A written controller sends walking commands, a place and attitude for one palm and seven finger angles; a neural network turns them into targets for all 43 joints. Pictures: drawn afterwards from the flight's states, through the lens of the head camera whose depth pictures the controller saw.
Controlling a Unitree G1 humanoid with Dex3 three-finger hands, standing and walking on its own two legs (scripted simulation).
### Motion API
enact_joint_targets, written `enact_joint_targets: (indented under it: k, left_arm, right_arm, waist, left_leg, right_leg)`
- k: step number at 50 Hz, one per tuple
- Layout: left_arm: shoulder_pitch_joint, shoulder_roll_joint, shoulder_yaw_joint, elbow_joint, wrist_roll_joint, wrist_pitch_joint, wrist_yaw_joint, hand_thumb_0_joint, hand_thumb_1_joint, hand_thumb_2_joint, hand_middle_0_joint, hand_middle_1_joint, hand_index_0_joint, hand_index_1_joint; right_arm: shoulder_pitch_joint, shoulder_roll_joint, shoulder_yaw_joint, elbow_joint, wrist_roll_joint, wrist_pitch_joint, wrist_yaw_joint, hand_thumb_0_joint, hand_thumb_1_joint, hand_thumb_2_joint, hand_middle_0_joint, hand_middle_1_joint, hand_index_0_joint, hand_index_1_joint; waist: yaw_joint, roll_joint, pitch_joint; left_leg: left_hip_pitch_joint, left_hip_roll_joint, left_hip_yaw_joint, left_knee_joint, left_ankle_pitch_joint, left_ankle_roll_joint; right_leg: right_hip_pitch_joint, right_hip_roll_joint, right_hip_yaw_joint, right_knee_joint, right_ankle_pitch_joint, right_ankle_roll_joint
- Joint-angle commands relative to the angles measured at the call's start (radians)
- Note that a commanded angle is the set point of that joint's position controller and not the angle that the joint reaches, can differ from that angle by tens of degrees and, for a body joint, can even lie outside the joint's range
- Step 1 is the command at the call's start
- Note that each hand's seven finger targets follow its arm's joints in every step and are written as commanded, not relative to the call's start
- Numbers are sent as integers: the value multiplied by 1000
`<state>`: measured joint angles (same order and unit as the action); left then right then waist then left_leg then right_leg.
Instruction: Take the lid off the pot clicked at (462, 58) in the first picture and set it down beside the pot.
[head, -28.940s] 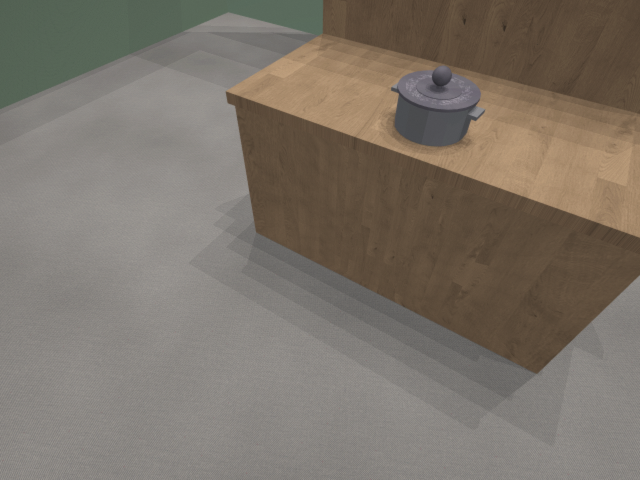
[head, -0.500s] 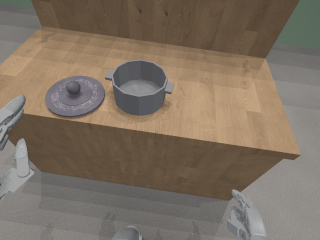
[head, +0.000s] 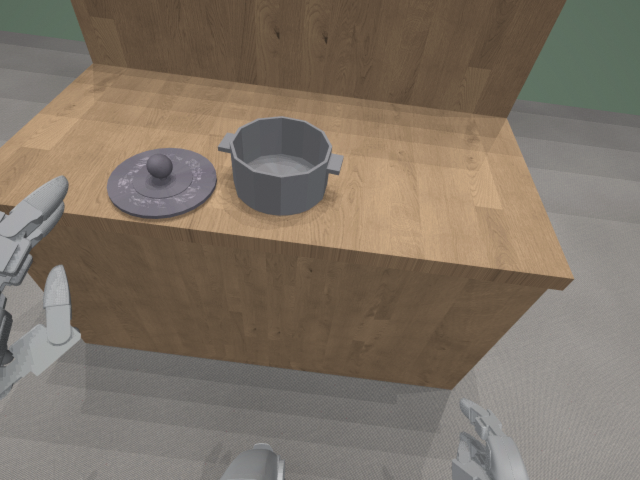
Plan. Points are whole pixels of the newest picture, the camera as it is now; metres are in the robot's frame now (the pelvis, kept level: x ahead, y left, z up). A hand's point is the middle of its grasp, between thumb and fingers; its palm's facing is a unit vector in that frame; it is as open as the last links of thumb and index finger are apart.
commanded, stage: step back with the hand held close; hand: left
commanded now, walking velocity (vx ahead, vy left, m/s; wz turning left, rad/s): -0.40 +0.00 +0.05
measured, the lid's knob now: (159, 166) +0.66 +0.34 -0.04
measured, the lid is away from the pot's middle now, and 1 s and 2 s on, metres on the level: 0.24 0.24 0.24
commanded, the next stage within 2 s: stop stepping back and stand still in 0.10 s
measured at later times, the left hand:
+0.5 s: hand out of the picture +0.05 +0.25 +0.19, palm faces +0.28 -0.79 -0.54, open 7.4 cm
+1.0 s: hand out of the picture +0.02 +0.30 +0.19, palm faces +0.31 -0.77 -0.56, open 7.4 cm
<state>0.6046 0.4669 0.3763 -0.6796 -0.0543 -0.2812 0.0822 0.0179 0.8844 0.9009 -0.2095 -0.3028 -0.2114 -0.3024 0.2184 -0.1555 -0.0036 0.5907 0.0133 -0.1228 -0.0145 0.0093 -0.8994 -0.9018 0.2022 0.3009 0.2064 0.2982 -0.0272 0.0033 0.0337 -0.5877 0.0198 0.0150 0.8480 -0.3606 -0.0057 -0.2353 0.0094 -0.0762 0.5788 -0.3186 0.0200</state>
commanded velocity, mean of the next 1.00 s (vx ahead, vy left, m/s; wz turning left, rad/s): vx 0.10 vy -0.05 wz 0.01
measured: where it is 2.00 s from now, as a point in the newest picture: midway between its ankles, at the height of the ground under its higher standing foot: outside the picture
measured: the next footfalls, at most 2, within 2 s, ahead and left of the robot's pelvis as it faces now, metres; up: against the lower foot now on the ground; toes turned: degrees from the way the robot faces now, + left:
left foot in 0.14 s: +0.05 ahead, +0.11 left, +0.00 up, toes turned +1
right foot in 0.44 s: -0.13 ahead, -0.09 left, +0.00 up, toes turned -6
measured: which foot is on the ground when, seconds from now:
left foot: up 0.00-0.12, down 0.14-0.44, up 0.46-0.64, down 0.66-1.00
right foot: down 0.00-0.14, up 0.16-0.42, down 0.44-0.68, up 0.70-0.94, down 0.96-1.00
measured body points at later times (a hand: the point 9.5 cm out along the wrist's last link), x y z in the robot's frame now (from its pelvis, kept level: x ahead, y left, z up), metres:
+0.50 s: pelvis -0.13 +0.03 -0.01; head -0.13 +0.05 +0.44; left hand +0.03 +0.29 +0.22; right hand +0.01 -0.21 -0.09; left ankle -0.04 +0.10 -0.69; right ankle -0.17 -0.09 -0.72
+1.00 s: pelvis -0.18 +0.06 -0.01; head -0.16 +0.07 +0.44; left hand +0.00 +0.34 +0.22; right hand -0.04 -0.17 -0.09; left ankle -0.19 +0.14 -0.72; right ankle -0.17 -0.04 -0.72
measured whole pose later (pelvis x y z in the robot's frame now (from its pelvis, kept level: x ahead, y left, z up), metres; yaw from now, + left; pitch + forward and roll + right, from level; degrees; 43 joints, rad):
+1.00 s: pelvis -0.18 +0.06 -0.01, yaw +0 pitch +0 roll -3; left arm 0.65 0.49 0.49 -0.63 -0.06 -0.27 0.11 0.01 0.88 0.90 -0.21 -0.30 -0.21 -0.30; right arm 0.26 -0.17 0.01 0.57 0.03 -0.07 0.00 0.01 -0.90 -0.90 0.20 0.30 0.21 0.30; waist -0.05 0.02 0.02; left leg -0.34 0.01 0.03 0.78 -0.44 0.06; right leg -0.32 0.04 -0.13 0.64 -0.31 -0.04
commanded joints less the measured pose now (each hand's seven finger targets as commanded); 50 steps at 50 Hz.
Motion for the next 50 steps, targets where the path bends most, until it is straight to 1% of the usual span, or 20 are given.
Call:
enact_joint_targets:
  k: [1,5,7,9,10,11,12,16,20,22,24,27,31,33,35,36,39,47,49,50]
  left_arm:
    - [-83,112,127,-120,-12,-30,33,0,900,900,-200,-300,-200,-300]
    - [-87,128,153,-178,-18,-72,50,0,900,900,-200,-300,-200,-300]
    - [-105,133,165,-271,-35,-107,46,0,900,900,-200,-300,-200,-300]
    - [-44,143,178,-313,-44,-105,27,0,900,900,-200,-300,-200,-300]
    - [-327,-249,-254,600,109,183,-35,0,900,900,-200,-300,-200,-300]
    - [-385,199,166,-662,-37,0,22,0,900,900,-200,-300,-200,-300]
    - [-53,284,308,-413,-11,-48,47,0,900,900,-200,-300,-200,-300]
    - [200,141,222,-412,-24,6,67,0,900,900,-200,-300,-200,-300]
    - [117,149,208,-187,-4,30,54,0,900,900,-200,-300,-200,-300]
    - [-25,159,192,-70,-17,11,33,0,900,900,-200,-300,-200,-300]
    - [-96,126,130,-10,-22,33,26,0,900,900,-200,-300,-200,-300]
    - [-124,119,110,-4,0,23,12,0,900,900,-200,-300,-200,-300]
    - [-134,105,69,-175,26,7,42,0,900,900,-200,-300,-200,-300]
    - [-47,136,125,-286,15,-10,75,0,900,900,-200,-300,-200,-300]
    - [-73,172,143,-327,36,-37,81,0,900,900,-200,-300,-200,-300]
    - [-68,171,157,-329,25,-33,86,0,900,900,-200,-300,-200,-300]
    - [8,169,198,-241,18,-40,77,0,900,900,-200,-300,-200,-300]
    - [34,127,192,-55,-16,-15,37,0,900,900,-200,-300,-200,-300]
    - [8,131,179,-66,-21,-10,35,0,900,900,-200,-300,-200,-300]
    - [-136,-128,-232,620,132,187,-54,0,900,900,-200,-300,-200,-300]
  right_arm:
    - [-130,-93,-41,-156,12,2,-27,0,-900,-900,200,300,200,300]
    - [-109,-133,-39,-157,29,-15,-45,0,-900,-900,200,300,200,300]
    - [-63,-160,-83,-162,19,-58,-24,0,-900,-900,200,300,200,300]
    - [-62,-158,-75,-143,-27,-90,1,0,-900,-900,200,300,200,300]
    - [-2,-257,-102,88,-45,-19,22,0,-900,-900,200,300,200,300]
    - [-125,-143,-107,-220,19,-53,35,0,-900,-900,200,300,200,300]
    - [-54,-183,-116,-166,11,-77,19,0,-900,-900,200,300,200,300]
    - [-94,-138,-66,-193,0,-18,46,0,-900,-900,200,300,200,300]
    - [-53,-158,-60,-212,7,-11,5,0,-900,-900,200,300,200,300]
    - [-28,-156,-72,-191,20,9,-12,0,-900,-900,200,300,200,300]
    - [-27,-200,-94,-192,38,16,-11,0,-900,-900,200,300,200,300]
    - [-87,-157,-49,-194,28,51,-20,0,-900,-900,200,300,200,300]
    - [-79,-139,-34,-178,34,-18,-33,0,-900,-900,200,300,200,300]
    - [-36,-147,-45,-203,30,-58,-47,0,-900,-900,200,300,200,300]
    - [-32,-127,-47,-170,-19,-74,-33,0,-900,-900,200,300,200,300]
    - [-45,-122,-44,-179,-18,-77,-21,0,-900,-900,200,300,200,300]
    - [-28,-148,-58,-141,4,-65,5,0,-900,-900,200,300,200,300]
    - [-62,-176,-58,-185,20,6,-10,0,-900,-900,200,300,200,300]
    - [-77,-170,-63,-192,27,10,-14,0,-900,-900,200,300,200,300]
    - [-38,-243,-100,-39,4,5,44,0,-900,-900,200,300,200,300]
  waist:
    - [-22,-161,-37]
    - [-29,-26,-56]
    - [-22,248,-124]
    - [-13,314,-218]
    - [-155,265,-111]
    - [15,177,-292]
    - [4,145,-278]
    - [15,336,-167]
    - [17,141,-110]
    - [-4,-199,-54]
    - [-18,-395,9]
    - [-16,-91,57]
    - [0,-49,-46]
    - [11,179,-136]
    - [-20,340,-175]
    - [-34,399,-82]
    - [-13,100,-26]
    - [-15,10,-78]
    - [-21,-133,-108]
    - [-45,-179,-92]
  left_leg:
    - [107,19,-107,400,-164,-24]
    - [215,32,-25,-405,95,3]
    - [458,303,-270,-480,758,131]
    - [372,355,-400,-427,693,163]
    - [328,227,-318,-258,1202,91]
    - [403,294,-221,-409,692,114]
    - [351,250,-258,-399,365,123]
    - [138,197,-246,-514,-231,109]
    - [17,94,-113,-375,-277,28]
    - [125,-65,59,212,-135,5]
    - [98,-51,-84,599,-13,8]
    - [60,27,-80,513,-39,33]
    - [190,37,7,-149,-43,65]
    - [429,59,18,-604,244,74]
    - [546,160,-92,-409,757,118]
    - [439,216,-313,-413,692,116]
    - [356,264,-331,-426,479,174]
    - [80,143,-139,-259,21,102]
    - [7,27,-32,-63,-102,71]
    - [-24,48,22,147,-197,13]
  right_leg:
    - [-256,-349,191,-153,443,-199]
    - [-96,-202,77,146,530,-61]
    - [-332,-5,82,404,-173,-9]
    - [-314,11,195,610,-329,6]
    - [-413,-29,205,716,-178,28]
    - [-247,32,212,652,-216,34]
    - [-284,38,133,650,-183,9]
    - [-120,15,75,339,-125,-20]
    - [161,32,-52,-66,-79,-59]
    - [-95,-167,118,-314,14,-144]
    - [-338,-317,383,-358,-32,-235]
    - [-315,-294,234,-261,-33,-205]
    - [-104,-246,202,-66,47,-173]
    - [-80,-71,62,335,145,-102]
    - [-301,65,-26,531,-274,-47]
    - [-361,30,38,578,-275,-42]
    - [-353,3,89,537,-172,-49]
    - [152,5,0,-78,-48,-71]
    - [197,-145,240,-152,-59,-153]
    - [-48,-387,245,-104,7,-189]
